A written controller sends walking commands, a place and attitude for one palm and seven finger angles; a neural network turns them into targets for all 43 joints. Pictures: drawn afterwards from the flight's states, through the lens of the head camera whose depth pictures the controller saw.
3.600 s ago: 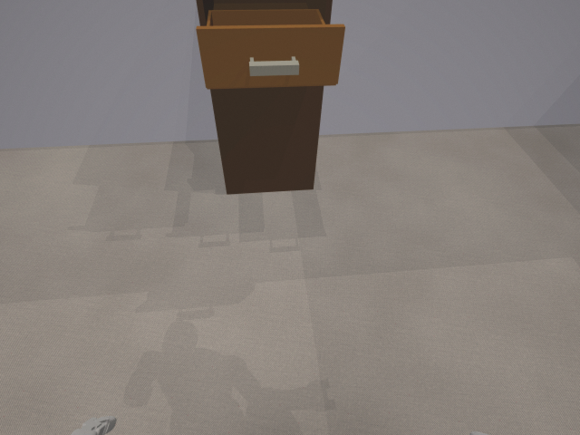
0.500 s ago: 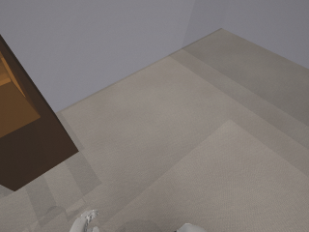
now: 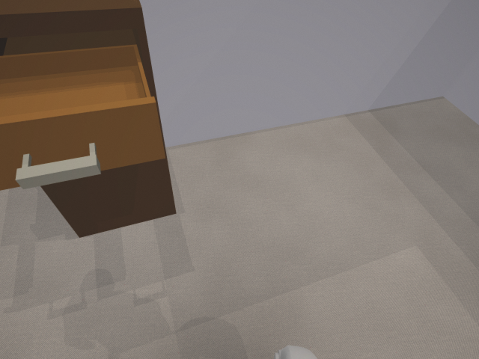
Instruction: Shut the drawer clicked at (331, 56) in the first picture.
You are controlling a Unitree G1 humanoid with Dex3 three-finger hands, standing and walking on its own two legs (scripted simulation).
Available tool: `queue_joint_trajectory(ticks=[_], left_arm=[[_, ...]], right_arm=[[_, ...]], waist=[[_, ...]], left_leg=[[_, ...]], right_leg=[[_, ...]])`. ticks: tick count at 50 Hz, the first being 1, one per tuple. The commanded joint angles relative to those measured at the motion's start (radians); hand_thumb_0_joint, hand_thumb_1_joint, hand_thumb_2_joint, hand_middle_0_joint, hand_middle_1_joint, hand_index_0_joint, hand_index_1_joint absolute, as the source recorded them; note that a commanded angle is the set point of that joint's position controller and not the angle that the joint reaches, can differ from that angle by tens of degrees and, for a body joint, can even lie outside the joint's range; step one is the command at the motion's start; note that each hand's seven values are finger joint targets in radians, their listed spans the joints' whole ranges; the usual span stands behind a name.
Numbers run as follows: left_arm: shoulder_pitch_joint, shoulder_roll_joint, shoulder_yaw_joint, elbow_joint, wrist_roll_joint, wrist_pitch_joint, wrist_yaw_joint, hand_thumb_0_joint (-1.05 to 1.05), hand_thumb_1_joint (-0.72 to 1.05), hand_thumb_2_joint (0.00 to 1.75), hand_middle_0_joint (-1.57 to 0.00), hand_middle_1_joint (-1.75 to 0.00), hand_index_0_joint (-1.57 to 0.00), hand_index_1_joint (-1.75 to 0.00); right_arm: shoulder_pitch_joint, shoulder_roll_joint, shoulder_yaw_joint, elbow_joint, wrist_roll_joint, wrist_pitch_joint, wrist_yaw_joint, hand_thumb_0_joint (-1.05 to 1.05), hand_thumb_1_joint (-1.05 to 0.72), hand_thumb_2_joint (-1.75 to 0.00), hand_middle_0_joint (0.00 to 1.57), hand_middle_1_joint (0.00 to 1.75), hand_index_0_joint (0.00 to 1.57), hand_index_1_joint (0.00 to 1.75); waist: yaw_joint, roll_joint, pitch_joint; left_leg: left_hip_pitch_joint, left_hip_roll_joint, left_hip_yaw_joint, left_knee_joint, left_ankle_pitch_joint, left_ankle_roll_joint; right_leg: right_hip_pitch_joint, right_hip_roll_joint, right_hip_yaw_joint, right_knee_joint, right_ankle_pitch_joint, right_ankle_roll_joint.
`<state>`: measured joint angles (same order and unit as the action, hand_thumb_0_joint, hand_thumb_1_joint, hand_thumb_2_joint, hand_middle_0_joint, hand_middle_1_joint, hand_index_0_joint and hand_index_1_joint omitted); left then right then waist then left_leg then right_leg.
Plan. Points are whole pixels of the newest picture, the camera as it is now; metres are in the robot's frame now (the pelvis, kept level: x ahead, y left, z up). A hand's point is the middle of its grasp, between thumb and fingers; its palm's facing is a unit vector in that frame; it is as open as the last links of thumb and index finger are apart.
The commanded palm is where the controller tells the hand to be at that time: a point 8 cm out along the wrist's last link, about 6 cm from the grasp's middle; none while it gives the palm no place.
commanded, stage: turn to face it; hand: left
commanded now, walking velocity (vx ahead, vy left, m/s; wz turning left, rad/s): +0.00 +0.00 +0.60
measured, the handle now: (60, 162) +0.43 +0.37 +0.03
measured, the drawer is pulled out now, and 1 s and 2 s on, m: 0.30 0.30 0.30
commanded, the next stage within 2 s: take the last steps up to it in 0.50 s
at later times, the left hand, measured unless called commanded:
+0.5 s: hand out of the picture -0.01 +0.12 -0.14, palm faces +0.33 -0.90 -0.28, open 7.4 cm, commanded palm none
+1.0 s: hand out of the picture -0.13 +0.16 -0.18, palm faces +0.47 -0.87 -0.17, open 7.4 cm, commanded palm none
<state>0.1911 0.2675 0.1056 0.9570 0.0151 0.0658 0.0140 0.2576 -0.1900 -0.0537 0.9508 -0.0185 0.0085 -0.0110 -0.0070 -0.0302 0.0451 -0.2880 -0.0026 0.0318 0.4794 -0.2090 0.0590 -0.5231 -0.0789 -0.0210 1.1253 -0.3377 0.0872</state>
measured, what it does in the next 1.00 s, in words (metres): steps on the spot, turning left: right foot, then left foot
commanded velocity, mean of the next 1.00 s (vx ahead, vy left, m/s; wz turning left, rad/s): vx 0.13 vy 0.00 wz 0.24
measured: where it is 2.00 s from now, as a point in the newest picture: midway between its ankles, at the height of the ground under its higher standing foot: outside the picture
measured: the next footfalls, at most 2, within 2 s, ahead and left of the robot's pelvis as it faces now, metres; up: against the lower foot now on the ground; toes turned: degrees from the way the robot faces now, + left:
right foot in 0.28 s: +0.05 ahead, -0.16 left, +0.00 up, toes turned +10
left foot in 0.80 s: -0.09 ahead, +0.04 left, +0.00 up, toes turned +27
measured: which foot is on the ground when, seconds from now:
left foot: down 0.00-0.28, up 0.30-0.78, down 0.80-1.00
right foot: up 0.00-0.26, down 0.28-0.80, up 0.82-1.00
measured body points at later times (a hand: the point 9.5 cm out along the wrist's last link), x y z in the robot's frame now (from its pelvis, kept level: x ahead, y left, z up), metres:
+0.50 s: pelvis -0.02 -0.08 +0.00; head +0.00 -0.12 +0.45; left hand -0.03 +0.17 -0.12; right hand +0.13 -0.32 -0.16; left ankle -0.08 +0.07 -0.65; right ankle +0.01 -0.17 -0.74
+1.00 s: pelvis -0.03 -0.01 +0.00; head -0.05 +0.02 +0.45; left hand -0.16 +0.20 -0.17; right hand +0.09 -0.22 -0.13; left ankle -0.12 +0.03 -0.74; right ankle +0.05 -0.14 -0.66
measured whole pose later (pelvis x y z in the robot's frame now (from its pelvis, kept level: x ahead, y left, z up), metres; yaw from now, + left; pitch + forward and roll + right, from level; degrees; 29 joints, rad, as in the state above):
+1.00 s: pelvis -0.03 -0.01 +0.00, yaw +24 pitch -2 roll -2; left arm 0.35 0.23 0.06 1.08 0.03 0.03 -0.01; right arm 0.31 -0.16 -0.02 1.04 -0.01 -0.04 -0.02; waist 0.03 -0.05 0.02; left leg -0.01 -0.02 0.06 0.33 -0.29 0.07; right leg -0.51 -0.08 -0.04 1.06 -0.27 0.02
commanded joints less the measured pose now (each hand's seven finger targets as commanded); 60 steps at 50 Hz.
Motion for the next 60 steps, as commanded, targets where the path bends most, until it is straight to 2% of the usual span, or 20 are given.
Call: queue_joint_trajectory(ticks=[1,6,12,13,14,15,16,18,21,30,35,37,38,39,40,41,42,45,49,60], left_arm=[[-0.053,0.038,-0.005,-0.092,-0.004,-0.029,0.004,0.0,0.9,0.9,-0.2,-0.3,-0.2,-0.3],[-0.065,0.045,-0.011,-0.114,-0.009,-0.03,0.008,0.0,0.9,0.9,-0.2,-0.3,-0.2,-0.3],[0.079,0.057,-0.013,-0.096,-0.016,-0.051,0.019,0.0,0.9,0.9,-0.2,-0.3,-0.2,-0.3],[0.114,0.102,-0.004,-0.093,-0.008,-0.06,0.024,0.0,0.9,0.9,-0.2,-0.3,-0.2,-0.3],[0.111,0.205,0.014,-0.106,0.012,-0.069,0.029,0.0,0.9,0.9,-0.2,-0.3,-0.2,-0.3],[0.075,0.222,0.008,-0.129,0.004,-0.06,0.028,0.0,0.9,0.9,-0.2,-0.3,-0.2,-0.3],[0.012,0.169,0.0,-0.144,0.004,-0.06,0.031,0.0,0.9,0.9,-0.2,-0.3,-0.2,-0.3],[-0.053,0.111,-0.017,-0.151,-0.001,-0.066,0.022,0.0,0.9,0.9,-0.2,-0.3,-0.2,-0.3],[0.004,0.084,-0.027,-0.134,0.001,-0.08,0.02,0.0,0.9,0.9,-0.2,-0.3,-0.2,-0.3],[0.166,0.114,-0.022,-0.058,0.016,-0.079,0.02,0.0,0.9,0.9,-0.2,-0.3,-0.2,-0.3],[0.205,0.132,-0.014,-0.002,0.02,-0.085,0.009,0.0,0.9,0.9,-0.2,-0.3,-0.2,-0.3],[0.165,0.127,-0.014,0.01,0.016,-0.081,0.004,0.0,0.9,0.9,-0.2,-0.3,-0.2,-0.3],[0.135,0.114,-0.019,0.011,0.008,-0.077,0.0,0.0,0.9,0.9,-0.2,-0.3,-0.2,-0.3],[0.124,0.062,-0.028,0.0,-0.001,-0.072,-0.005,0.0,0.9,0.9,-0.2,-0.3,-0.2,-0.3],[0.105,-0.001,-0.045,-0.033,0.003,-0.069,-0.013,0.0,0.9,0.9,-0.2,-0.3,-0.2,-0.3],[0.026,0.016,-0.048,-0.056,0.013,-0.071,-0.01,0.0,0.9,0.9,-0.2,-0.3,-0.2,-0.3],[0.021,0.03,-0.041,-0.045,0.019,-0.072,-0.013,0.0,0.9,0.9,-0.2,-0.3,-0.2,-0.3],[0.092,0.013,-0.042,0.029,0.016,-0.075,-0.032,0.0,0.9,0.9,-0.2,-0.3,-0.2,-0.3],[0.117,-0.003,-0.046,0.058,0.012,-0.072,-0.026,0.0,0.9,0.9,-0.2,-0.3,-0.2,-0.3],[-0.152,-0.04,-0.059,-0.019,0.0,-0.08,-0.035,0.0,0.9,0.9,-0.2,-0.3,-0.2,-0.3]], right_arm=[[0.052,-0.205,-0.052,-0.056,-0.001,-0.008,-0.009,0.0,-0.9,-0.9,0.2,0.3,0.2,0.3],[0.027,-0.225,-0.061,-0.062,-0.005,0.007,-0.004,0.0,-0.9,-0.9,0.2,0.3,0.2,0.3],[-0.069,-0.225,-0.068,-0.099,0.002,0.022,0.007,0.0,-0.9,-0.9,0.2,0.3,0.2,0.3],[-0.071,-0.185,-0.063,-0.106,0.011,0.023,0.012,0.0,-0.9,-0.9,0.2,0.3,0.2,0.3],[-0.057,-0.107,-0.052,-0.128,0.016,0.024,0.013,0.0,-0.9,-0.9,0.2,0.3,0.2,0.3],[-0.079,-0.157,-0.064,-0.134,0.002,0.028,0.012,0.0,-0.9,-0.9,0.2,0.3,0.2,0.3],[-0.086,-0.166,-0.066,-0.125,-0.005,0.039,0.016,0.0,-0.9,-0.9,0.2,0.3,0.2,0.3],[-0.061,-0.154,-0.065,-0.081,-0.009,0.052,0.028,0.0,-0.9,-0.9,0.2,0.3,0.2,0.3],[-0.045,-0.127,-0.054,-0.062,-0.006,0.05,0.033,0.0,-0.9,-0.9,0.2,0.3,0.2,0.3],[-0.17,-0.109,-0.024,-0.066,0.005,0.049,0.023,0.0,-0.9,-0.9,0.2,0.3,0.2,0.3],[-0.154,-0.089,-0.007,-0.056,0.006,0.019,0.028,0.0,-0.9,-0.9,0.2,0.3,0.2,0.3],[-0.076,-0.084,-0.002,-0.027,0.002,0.002,0.026,0.0,-0.9,-0.9,0.2,0.3,0.2,0.3],[-0.008,-0.091,-0.002,-0.003,0.002,-0.008,0.022,0.0,-0.9,-0.9,0.2,0.3,0.2,0.3],[0.066,-0.156,-0.016,0.02,-0.001,-0.02,0.011,0.0,-0.9,-0.9,0.2,0.3,0.2,0.3],[0.132,-0.26,-0.04,0.032,-0.007,-0.016,0.005,0.0,-0.9,-0.9,0.2,0.3,0.2,0.3],[0.158,-0.263,-0.036,0.037,-0.006,-0.009,-0.001,0.0,-0.9,-0.9,0.2,0.3,0.2,0.3],[0.111,-0.216,-0.021,0.036,-0.008,-0.011,-0.003,0.0,-0.9,-0.9,0.2,0.3,0.2,0.3],[0.047,-0.117,0.011,0.036,0.004,-0.039,-0.016,0.0,-0.9,-0.9,0.2,0.3,0.2,0.3],[0.139,-0.1,0.013,0.075,0.01,-0.068,-0.023,0.0,-0.9,-0.9,0.2,0.3,0.2,0.3],[0.33,-0.064,0.024,0.181,-0.005,-0.087,-0.042,0.0,-0.9,-0.9,0.2,0.3,0.2,0.3]], waist=[[-0.034,0.137,-0.097],[-0.04,0.187,-0.097],[0.027,0.169,-0.132],[0.044,0.052,-0.137],[0.044,-0.275,-0.104],[0.043,-0.23,-0.08],[0.012,-0.135,-0.038],[-0.025,-0.133,0.032],[-0.014,-0.118,0.007],[0.061,-0.16,-0.033],[0.08,-0.164,-0.079],[0.037,-0.149,-0.064],[-0.002,-0.109,-0.065],[-0.037,0.084,-0.079],[-0.07,0.388,-0.053],[-0.093,0.317,0.034],[-0.066,0.251,0.072],[-0.003,0.176,0.125],[0.008,0.133,0.079],[-0.052,0.148,0.144]], left_leg=[[0.208,0.237,-0.299,-0.161,0.301,0.107],[0.175,0.225,-0.388,-0.148,0.249,0.126],[-0.013,0.144,-0.394,-0.045,0.22,0.061],[-0.146,0.078,-0.335,0.057,0.055,0.004],[-0.341,-0.083,-0.12,0.314,-0.267,-0.091],[-0.298,-0.058,-0.121,0.523,-0.369,-0.092],[-0.286,-0.03,-0.153,0.632,-0.303,-0.082],[-0.28,-0.004,-0.114,0.735,-0.185,-0.096],[-0.283,0.006,-0.07,0.732,-0.119,-0.119],[-0.183,0.026,-0.014,0.44,-0.246,-0.125],[-0.063,0.014,0.035,0.217,-0.28,-0.083],[0.086,0.009,0.058,0.04,-0.208,-0.062],[0.227,0.007,0.056,-0.093,-0.132,-0.052],[0.37,0.134,-0.122,-0.196,-0.208,-0.009],[0.428,0.354,-0.407,-0.291,-0.347,0.06],[0.332,0.405,-0.47,-0.338,-0.342,0.128],[0.256,0.376,-0.423,-0.353,-0.387,0.139],[0.2,0.257,-0.236,-0.346,-0.131,0.082],[0.296,0.223,-0.127,-0.295,0.317,0.074],[0.421,0.266,-0.116,-0.254,0.579,0.098]], right_leg=[[-0.058,-0.002,0.023,-0.085,-0.031,0.018],[0.025,0.027,0.03,-0.259,-0.096,0.007],[0.367,0.065,0.006,-0.662,0.085,-0.026],[0.498,-0.034,0.094,-0.811,0.097,-0.05],[0.549,-0.325,0.401,-0.916,0.067,-0.156],[0.365,-0.428,0.422,-0.91,0.129,-0.227],[0.284,-0.362,0.327,-0.909,0.074,-0.237],[0.23,-0.237,0.192,-0.885,0.104,-0.188],[0.32,-0.195,0.077,-0.838,0.269,-0.178],[0.44,-0.251,0.078,-0.807,0.45,-0.234],[0.457,-0.273,0.128,-0.853,0.145,-0.238],[0.335,-0.239,0.089,-0.836,-0.057,-0.203],[0.23,-0.194,0.031,-0.783,-0.145,-0.159],[0.067,-0.116,-0.046,-0.602,-0.193,-0.107],[-0.14,0.007,-0.159,-0.336,-0.248,-0.055],[-0.209,-0.002,-0.068,-0.216,-0.238,-0.068],[-0.189,-0.028,-0.027,-0.161,-0.171,-0.082],[-0.146,-0.027,-0.008,-0.058,0.032,-0.076],[-0.161,-0.01,-0.017,-0.01,0.107,-0.053],[-0.232,-0.007,-0.063,-0.252,0.117,-0.09]])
